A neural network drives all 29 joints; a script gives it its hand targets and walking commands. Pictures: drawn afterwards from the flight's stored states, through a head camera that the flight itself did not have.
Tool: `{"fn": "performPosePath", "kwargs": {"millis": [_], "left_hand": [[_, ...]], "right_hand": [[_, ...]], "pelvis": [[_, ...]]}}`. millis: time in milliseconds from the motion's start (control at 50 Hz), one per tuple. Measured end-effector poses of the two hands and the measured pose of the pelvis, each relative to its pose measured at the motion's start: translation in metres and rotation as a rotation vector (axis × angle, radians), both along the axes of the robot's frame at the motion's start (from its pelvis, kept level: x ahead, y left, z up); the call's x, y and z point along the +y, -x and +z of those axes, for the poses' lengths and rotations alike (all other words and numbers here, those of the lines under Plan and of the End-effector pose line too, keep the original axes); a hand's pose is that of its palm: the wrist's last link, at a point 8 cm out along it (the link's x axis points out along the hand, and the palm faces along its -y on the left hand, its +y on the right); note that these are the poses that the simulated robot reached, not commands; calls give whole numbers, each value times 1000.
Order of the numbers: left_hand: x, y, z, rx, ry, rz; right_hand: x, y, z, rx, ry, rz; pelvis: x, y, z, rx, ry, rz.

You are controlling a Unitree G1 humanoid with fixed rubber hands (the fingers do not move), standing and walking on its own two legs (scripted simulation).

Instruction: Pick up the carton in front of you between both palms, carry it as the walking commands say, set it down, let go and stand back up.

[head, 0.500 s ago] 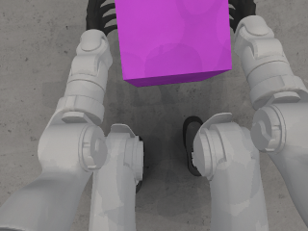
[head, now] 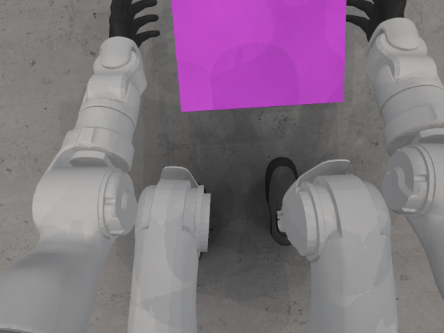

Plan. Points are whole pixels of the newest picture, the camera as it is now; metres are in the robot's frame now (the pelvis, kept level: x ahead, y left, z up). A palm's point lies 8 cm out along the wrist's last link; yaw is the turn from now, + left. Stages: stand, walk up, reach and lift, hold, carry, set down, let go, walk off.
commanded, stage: set down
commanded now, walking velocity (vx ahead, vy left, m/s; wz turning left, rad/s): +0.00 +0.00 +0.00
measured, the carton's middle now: (250, 47) +0.51 -0.05 -0.24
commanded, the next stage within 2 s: let go in 1.16 s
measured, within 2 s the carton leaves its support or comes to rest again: neither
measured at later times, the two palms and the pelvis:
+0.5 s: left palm out of the picture +0.54 +0.12 -0.04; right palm out of the picture +0.51 -0.25 -0.05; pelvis +0.02 -0.01 +0.07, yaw -1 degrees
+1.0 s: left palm out of the picture +0.54 +0.14 +0.11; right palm out of the picture +0.51 -0.26 +0.10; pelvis +0.04 -0.01 +0.21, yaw -2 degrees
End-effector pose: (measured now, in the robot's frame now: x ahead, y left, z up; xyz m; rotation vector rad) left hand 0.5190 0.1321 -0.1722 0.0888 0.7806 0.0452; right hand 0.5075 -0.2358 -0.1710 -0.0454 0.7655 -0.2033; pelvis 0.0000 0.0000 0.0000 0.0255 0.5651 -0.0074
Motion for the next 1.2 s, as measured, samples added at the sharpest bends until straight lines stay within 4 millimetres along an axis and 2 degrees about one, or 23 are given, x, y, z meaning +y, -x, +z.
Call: {"fn": "performPosePath", "kwargs": {"millis": [60, 140, 240, 320, 400, 520, 620, 760, 1000, 1200], "left_hand": [[13, 5, -8, 1, -19, 11], [9, 0, -4, -36, 2, -4], [-9, -15, 20, -104, 21, -26], [-16, -20, 54, -152, 11, -16], [-12, -19, 94, -152, -7, 8], [-7, -19, 137, -130, 2, 31], [-2, -19, 163, -135, 2, 34], [2, -17, 199, -161, 13, 28], [6, -17, 281, -157, 6, 24], [6, -18, 332, -146, 16, 9]], "right_hand": [[-9, 7, -6, 8, 3, -19], [-20, 7, -1, -19, 15, -34], [-26, -3, 23, -88, 11, -32], [-24, -5, 55, -128, 1, -11], [-21, -3, 87, -117, -12, -3], [-18, -2, 131, -102, -12, 2], [-18, -7, 160, -112, -2, 11], [-23, -4, 199, -131, 15, 15], [-29, -2, 276, -116, -8, 10], [-27, -4, 330, -111, -1, 14]], "pelvis": [[-1, -1, 3, 4, -3, 0], [-2, -4, 4, 18, -2, 2], [-2, -6, 5, 33, -4, -7], [-3, -8, 18, 55, -13, -22], [-4, -11, 40, 87, -23, -30], [-7, -17, 79, 147, -28, -34], [-8, -23, 104, 190, -30, -39], [-9, -28, 136, 212, -25, -37], [-11, -37, 205, 204, -21, -49], [-15, -53, 262, 188, -18, -48]]}}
